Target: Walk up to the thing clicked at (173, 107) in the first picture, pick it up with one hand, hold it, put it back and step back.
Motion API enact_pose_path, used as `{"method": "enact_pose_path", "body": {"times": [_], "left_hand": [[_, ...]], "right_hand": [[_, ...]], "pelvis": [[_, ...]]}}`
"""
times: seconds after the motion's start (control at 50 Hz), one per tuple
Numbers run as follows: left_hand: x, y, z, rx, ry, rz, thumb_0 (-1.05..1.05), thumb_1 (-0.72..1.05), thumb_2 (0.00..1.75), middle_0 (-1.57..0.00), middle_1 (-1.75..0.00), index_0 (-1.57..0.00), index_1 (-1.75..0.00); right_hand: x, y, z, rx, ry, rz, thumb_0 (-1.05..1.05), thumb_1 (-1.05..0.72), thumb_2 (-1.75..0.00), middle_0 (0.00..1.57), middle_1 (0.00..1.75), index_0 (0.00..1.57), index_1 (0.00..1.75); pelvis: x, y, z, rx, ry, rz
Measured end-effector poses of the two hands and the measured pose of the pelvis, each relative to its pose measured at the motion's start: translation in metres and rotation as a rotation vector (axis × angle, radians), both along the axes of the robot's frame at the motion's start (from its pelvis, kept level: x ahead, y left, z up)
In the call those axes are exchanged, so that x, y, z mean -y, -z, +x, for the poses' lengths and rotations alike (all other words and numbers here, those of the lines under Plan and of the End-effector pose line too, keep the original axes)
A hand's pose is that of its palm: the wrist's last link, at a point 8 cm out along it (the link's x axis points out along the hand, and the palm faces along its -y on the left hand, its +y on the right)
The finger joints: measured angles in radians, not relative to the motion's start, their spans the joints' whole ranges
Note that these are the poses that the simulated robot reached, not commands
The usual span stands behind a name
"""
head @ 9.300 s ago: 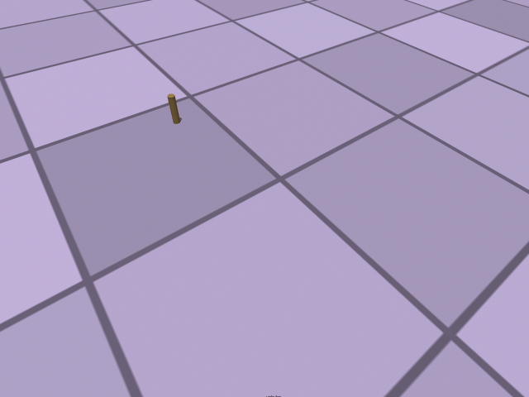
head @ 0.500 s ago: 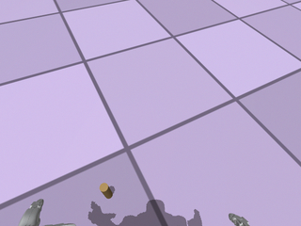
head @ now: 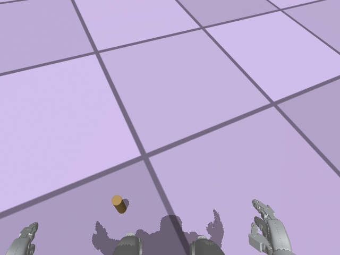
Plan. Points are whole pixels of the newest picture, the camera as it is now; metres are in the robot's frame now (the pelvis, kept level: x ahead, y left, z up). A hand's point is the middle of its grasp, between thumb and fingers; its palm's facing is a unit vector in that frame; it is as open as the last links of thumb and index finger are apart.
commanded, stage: go down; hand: left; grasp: from the side
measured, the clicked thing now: (119, 204) +0.37 +0.21 -0.60
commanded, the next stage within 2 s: none
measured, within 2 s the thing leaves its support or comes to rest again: neither
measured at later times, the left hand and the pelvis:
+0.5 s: hand (50, 222) +0.23 +0.34 -0.21, palm faces +0.12 -0.97 -0.21, open 17.5 cm; pelvis -0.05 +0.00 -0.14, yaw -2 degrees
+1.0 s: hand (49, 211) +0.27 +0.37 -0.26, palm faces +0.13 -0.98 -0.15, open 17.3 cm; pelvis -0.07 +0.00 -0.22, yaw -4 degrees
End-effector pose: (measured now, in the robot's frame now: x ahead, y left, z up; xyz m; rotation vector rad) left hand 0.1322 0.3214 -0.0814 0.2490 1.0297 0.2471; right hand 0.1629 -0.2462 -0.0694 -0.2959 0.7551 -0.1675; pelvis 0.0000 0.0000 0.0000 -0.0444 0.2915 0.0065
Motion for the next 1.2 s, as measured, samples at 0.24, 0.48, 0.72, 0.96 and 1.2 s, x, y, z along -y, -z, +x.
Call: {"method": "enact_pose_path", "body": {"times": [0.24, 0.48, 0.72, 0.96, 1.2], "left_hand": [[-0.032, 0.055, 0.033, 0.204, 0.019, -0.053, -0.01, -0.58, 0.01, -0.09, -0.06, -0.09, -0.07], [-0.06, 0.105, 0.077, 0.434, 0.084, -0.063, -0.01, -0.59, 0.06, -0.08, -0.09, -0.07, -0.1], [-0.082, 0.136, 0.098, 0.567, 0.101, -0.067, -0.01, -0.54, 0.08, -0.07, -0.11, -0.06, -0.11], [-0.096, 0.161, 0.114, 0.644, 0.115, -0.089, -0.01, -0.52, 0.07, -0.06, -0.09, -0.06, -0.1], [-0.105, 0.178, 0.125, 0.708, 0.14, -0.104, -0.01, -0.54, 0.07, -0.06, -0.07, -0.05, -0.08]], "right_hand": [[0.008, 0.06, -0.01, -0.035, -0.056, -0.053, 0.01, -0.91, -0.89, 0.2, 0.3, 0.21, 0.3], [0.013, 0.153, -0.044, -0.18, -0.055, -0.059, 0.01, -0.9, -0.89, 0.2, 0.3, 0.21, 0.3], [0.022, 0.207, -0.075, -0.259, -0.068, -0.085, 0.01, -0.89, -0.89, 0.2, 0.3, 0.21, 0.3], [0.033, 0.243, -0.085, -0.293, -0.075, -0.126, 0.01, -0.91, -0.9, 0.2, 0.3, 0.21, 0.3], [0.032, 0.268, -0.085, -0.294, -0.097, -0.15, 0.01, -0.92, -0.9, 0.2, 0.3, 0.21, 0.3]], "pelvis": [[-0.001, 0.059, -0.018, -0.133, 0.007, -0.005], [-0.002, 0.131, -0.046, -0.227, 0.021, -0.02], [0.001, 0.181, -0.065, -0.271, 0.031, -0.03], [0.003, 0.218, -0.072, -0.292, 0.043, -0.04], [0.0, 0.246, -0.077, -0.289, 0.05, -0.052]]}}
